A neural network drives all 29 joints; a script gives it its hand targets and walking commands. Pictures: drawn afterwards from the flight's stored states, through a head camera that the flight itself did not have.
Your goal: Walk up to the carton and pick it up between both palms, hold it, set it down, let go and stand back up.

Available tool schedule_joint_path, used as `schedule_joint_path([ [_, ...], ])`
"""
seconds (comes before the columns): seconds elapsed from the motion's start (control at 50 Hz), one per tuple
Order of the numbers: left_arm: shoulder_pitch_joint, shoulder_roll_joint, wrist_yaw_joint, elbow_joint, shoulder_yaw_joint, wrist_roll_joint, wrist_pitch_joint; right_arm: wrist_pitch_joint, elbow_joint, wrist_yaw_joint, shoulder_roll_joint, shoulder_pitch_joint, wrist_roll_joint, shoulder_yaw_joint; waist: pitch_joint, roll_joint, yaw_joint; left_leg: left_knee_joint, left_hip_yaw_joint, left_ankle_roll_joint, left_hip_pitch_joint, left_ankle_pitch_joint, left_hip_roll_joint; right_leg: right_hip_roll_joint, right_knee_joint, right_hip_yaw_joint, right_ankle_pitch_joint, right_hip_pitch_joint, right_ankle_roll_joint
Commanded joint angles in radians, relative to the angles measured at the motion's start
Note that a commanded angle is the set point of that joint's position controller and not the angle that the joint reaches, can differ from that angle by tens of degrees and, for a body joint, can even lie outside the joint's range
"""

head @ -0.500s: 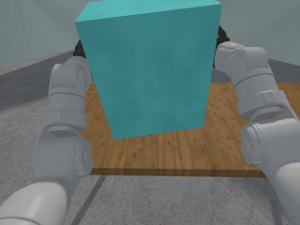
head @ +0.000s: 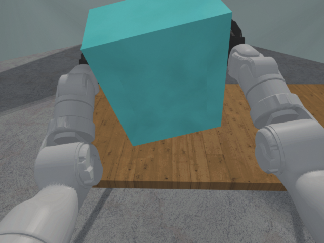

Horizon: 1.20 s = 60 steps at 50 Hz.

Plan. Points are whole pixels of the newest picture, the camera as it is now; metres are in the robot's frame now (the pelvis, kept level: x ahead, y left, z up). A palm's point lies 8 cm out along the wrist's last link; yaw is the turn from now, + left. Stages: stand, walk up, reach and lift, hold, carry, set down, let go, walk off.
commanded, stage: set down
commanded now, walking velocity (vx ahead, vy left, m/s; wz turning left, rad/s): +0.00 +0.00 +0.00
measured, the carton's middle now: (162, 74) +0.41 +0.03 +0.27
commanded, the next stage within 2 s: none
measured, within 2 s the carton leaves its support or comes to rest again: neither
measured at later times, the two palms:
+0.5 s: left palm (93, 91) +0.40 +0.20 +0.23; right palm (226, 69) +0.43 -0.13 +0.28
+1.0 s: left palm (100, 99) +0.41 +0.19 +0.21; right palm (227, 81) +0.43 -0.14 +0.24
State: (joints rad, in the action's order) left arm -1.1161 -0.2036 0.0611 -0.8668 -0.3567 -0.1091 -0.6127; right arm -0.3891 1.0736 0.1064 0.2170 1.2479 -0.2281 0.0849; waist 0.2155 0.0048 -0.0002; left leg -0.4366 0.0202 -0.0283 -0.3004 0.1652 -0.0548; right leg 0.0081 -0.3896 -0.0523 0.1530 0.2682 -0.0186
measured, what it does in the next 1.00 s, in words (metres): stands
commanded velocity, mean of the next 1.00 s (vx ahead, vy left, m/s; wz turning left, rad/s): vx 0.00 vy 0.00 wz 0.00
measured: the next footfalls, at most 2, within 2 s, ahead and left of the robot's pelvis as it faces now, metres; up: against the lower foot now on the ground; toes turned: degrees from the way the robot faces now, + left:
none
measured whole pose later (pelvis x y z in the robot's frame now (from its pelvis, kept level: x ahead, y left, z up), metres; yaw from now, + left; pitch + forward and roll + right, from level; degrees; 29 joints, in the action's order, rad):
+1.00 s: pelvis +0.01 +0.00 +0.00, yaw +0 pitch +2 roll -1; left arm -0.90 -0.11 0.14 -0.75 -0.29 -0.11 -0.51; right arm -0.22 1.07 0.06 0.20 1.06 -0.26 0.08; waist 0.18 0.00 0.00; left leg -0.44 0.02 -0.03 -0.29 0.18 -0.05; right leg 0.01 -0.36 -0.05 0.16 0.25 -0.02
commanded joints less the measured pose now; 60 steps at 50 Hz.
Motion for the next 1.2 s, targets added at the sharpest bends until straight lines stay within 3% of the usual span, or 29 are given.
schedule_joint_path([
  [0.0,-0.709,0.640,-0.168,0.287,0.195,0.034,0.105,0.089,-0.167,-0.114,-0.594,0.653,-0.049,-0.042,0.296,-0.062,0.056,0.130,-0.026,-0.016,0.226,-0.095,0.082,0.058,0.131,0.077,-0.061,-0.362,0.017],
  [0.06,-0.694,0.679,-0.143,0.390,0.266,0.069,0.120,0.105,-0.209,-0.110,-0.577,0.614,-0.078,-0.083,0.379,-0.073,0.083,0.089,-0.048,-0.036,0.310,-0.231,0.074,0.076,0.121,0.087,-0.168,-0.367,0.013],
  [0.12,-0.641,0.708,-0.131,0.423,0.294,0.086,0.124,0.120,-0.270,-0.102,-0.596,0.611,-0.112,-0.149,0.409,-0.073,0.071,0.055,-0.039,-0.039,0.343,-0.341,0.078,0.080,0.120,0.079,-0.240,-0.374,0.011],
  [0.14,-0.624,0.709,-0.128,0.451,0.320,0.096,0.129,0.121,-0.274,-0.096,-0.598,0.598,-0.122,-0.160,0.422,-0.078,0.092,0.046,-0.044,-0.045,0.360,-0.376,0.079,0.080,0.116,0.078,-0.277,-0.381,0.007],
  [0.16,-0.610,0.713,-0.126,0.465,0.329,0.103,0.127,0.125,-0.306,-0.096,-0.597,0.603,-0.134,-0.180,0.428,-0.076,0.084,0.036,-0.045,-0.046,0.363,-0.401,0.080,0.085,0.112,0.079,-0.292,-0.378,0.003],
  [0.18,-0.628,0.710,-0.123,0.469,0.327,0.102,0.127,0.128,-0.310,-0.097,-0.619,0.611,-0.139,-0.197,0.415,-0.063,0.069,0.036,-0.041,-0.044,0.358,-0.392,0.083,0.085,0.112,0.077,-0.279,-0.373,0.001],
  [0.2,-0.635,0.719,-0.117,0.497,0.349,0.109,0.131,0.131,-0.295,-0.100,-0.622,0.591,-0.141,-0.199,0.428,-0.073,0.083,0.032,-0.048,-0.044,0.367,-0.399,0.082,0.083,0.110,0.081,-0.293,-0.370,0.000],
  [0.28,-0.641,0.721,-0.100,0.510,0.362,0.116,0.135,0.134,-0.292,-0.107,-0.640,0.592,-0.148,-0.207,0.415,-0.067,0.070,0.040,-0.049,-0.042,0.349,-0.353,0.083,0.083,0.108,0.079,-0.255,-0.350,0.006],
  [0.3,-0.628,0.731,-0.097,0.497,0.364,0.114,0.135,0.130,-0.272,-0.113,-0.627,0.577,-0.132,-0.187,0.387,-0.068,0.086,0.050,-0.054,-0.044,0.342,-0.303,0.080,0.082,0.115,0.082,-0.220,-0.328,0.006],
  [0.32,-0.642,0.730,-0.095,0.497,0.352,0.109,0.137,0.135,-0.283,-0.121,-0.638,0.596,-0.132,-0.189,0.384,-0.064,0.063,0.061,-0.054,-0.037,0.333,-0.273,0.074,0.080,0.118,0.080,-0.185,-0.321,0.012],
  [0.38,-0.620,0.725,-0.091,0.443,0.333,0.102,0.143,0.137,-0.236,-0.133,-0.639,0.575,-0.113,-0.171,0.341,-0.058,0.050,0.078,-0.045,-0.033,0.296,-0.227,0.079,0.072,0.125,0.076,-0.155,-0.309,0.014],
  [0.4,-0.619,0.730,-0.090,0.401,0.325,0.097,0.142,0.137,-0.203,-0.141,-0.617,0.587,-0.099,-0.143,0.305,-0.059,0.060,0.097,-0.052,-0.030,0.278,-0.160,0.073,0.069,0.132,0.079,-0.097,-0.279,0.018],
  [0.46,-0.601,0.715,-0.093,0.376,0.298,0.065,0.150,0.148,-0.170,-0.156,-0.617,0.570,-0.068,-0.112,0.292,-0.056,0.030,0.117,-0.045,-0.024,0.267,-0.124,0.070,0.064,0.137,0.082,-0.062,-0.275,0.021],
  [0.5,-0.583,0.716,-0.089,0.368,0.292,0.064,0.156,0.152,-0.174,-0.163,-0.613,0.557,-0.066,-0.114,0.293,-0.038,0.026,0.115,-0.045,-0.022,0.266,-0.140,0.068,0.066,0.133,0.084,-0.074,-0.273,0.023],
  [0.54,-0.589,0.719,-0.089,0.335,0.299,0.063,0.164,0.156,-0.131,-0.169,-0.584,0.546,-0.041,-0.071,0.259,-0.056,0.047,0.131,-0.049,-0.028,0.256,-0.079,0.066,0.062,0.135,0.090,-0.029,-0.236,0.021],
  [0.58,-0.581,0.723,-0.090,0.346,0.308,0.063,0.174,0.159,-0.127,-0.173,-0.587,0.522,-0.037,-0.072,0.274,-0.060,0.049,0.128,-0.055,-0.031,0.273,-0.112,0.063,0.063,0.132,0.091,-0.055,-0.249,0.021],
  [0.6,-0.569,0.728,-0.086,0.352,0.296,0.069,0.177,0.164,-0.156,-0.175,-0.590,0.531,-0.044,-0.088,0.283,-0.048,0.029,0.122,-0.046,-0.029,0.271,-0.133,0.064,0.069,0.135,0.090,-0.065,-0.251,0.022],
  [0.66,-0.561,0.721,-0.083,0.333,0.291,0.050,0.189,0.170,-0.124,-0.180,-0.568,0.515,-0.039,-0.072,0.259,-0.063,0.037,0.122,-0.049,-0.036,0.289,-0.137,0.064,0.068,0.133,0.098,-0.063,-0.237,0.025],
  [0.76,-0.539,0.724,-0.074,0.350,0.275,0.046,0.197,0.180,-0.171,-0.192,-0.578,0.521,-0.048,-0.101,0.292,-0.049,0.000,0.123,-0.037,-0.027,0.289,-0.166,0.060,0.064,0.131,0.086,-0.076,-0.242,0.025],
  [0.8,-0.549,0.742,-0.069,0.343,0.305,0.059,0.202,0.189,-0.175,-0.195,-0.577,0.533,-0.046,-0.094,0.305,-0.069,0.018,0.114,-0.043,-0.037,0.310,-0.170,0.059,0.068,0.133,0.093,-0.088,-0.226,0.030],
  [0.86,-0.514,0.739,-0.065,0.358,0.304,0.053,0.206,0.198,-0.201,-0.196,-0.587,0.520,-0.049,-0.117,0.322,-0.055,0.001,0.104,-0.036,-0.033,0.327,-0.206,0.059,0.070,0.131,0.093,-0.111,-0.229,0.028],
  [1.0,-0.521,0.751,-0.053,0.362,0.299,0.050,0.226,0.202,-0.151,-0.213,-0.589,0.471,-0.026,-0.111,0.304,-0.066,-0.004,0.114,-0.034,-0.040,0.330,-0.194,0.052,0.073,0.129,0.101,-0.094,-0.198,0.031],
  [1.02,-0.503,0.749,-0.053,0.318,0.297,0.044,0.224,0.204,-0.124,-0.216,-0.576,0.465,-0.020,-0.094,0.267,-0.079,-0.001,0.121,-0.037,-0.040,0.325,-0.170,0.050,0.071,0.137,0.102,-0.068,-0.177,0.031],
  [1.06,-0.479,0.750,-0.053,0.319,0.288,0.037,0.226,0.213,-0.161,-0.223,-0.586,0.466,-0.015,-0.105,0.278,-0.064,-0.020,0.124,-0.029,-0.033,0.309,-0.180,0.049,0.067,0.136,0.097,-0.071,-0.194,0.034],
  [1.12,-0.461,0.714,-0.059,0.276,0.243,0.011,0.226,0.207,-0.117,-0.227,-0.578,0.446,-0.002,-0.089,0.221,-0.041,-0.037,0.139,-0.019,-0.025,0.280,-0.134,0.054,0.061,0.144,0.093,-0.036,-0.188,0.030],
  [1.14,-0.482,0.725,-0.057,0.303,0.259,0.021,0.232,0.212,-0.133,-0.229,-0.582,0.444,0.009,-0.076,0.251,-0.037,-0.023,0.143,-0.020,-0.026,0.292,-0.132,0.051,0.063,0.144,0.096,-0.040,-0.194,0.027],
  [1.16,-0.465,0.740,-0.053,0.312,0.257,0.016,0.236,0.218,-0.147,-0.232,-0.587,0.441,0.008,-0.084,0.272,-0.064,-0.033,0.136,-0.016,-0.034,0.306,-0.158,0.053,0.062,0.137,0.099,-0.061,-0.199,0.030],
  [1.18,-0.482,0.746,-0.049,0.308,0.280,0.027,0.245,0.222,-0.122,-0.234,-0.581,0.436,0.021,-0.068,0.268,-0.074,-0.012,0.139,-0.021,-0.040,0.309,-0.151,0.048,0.063,0.141,0.101,-0.051,-0.174,0.035],
])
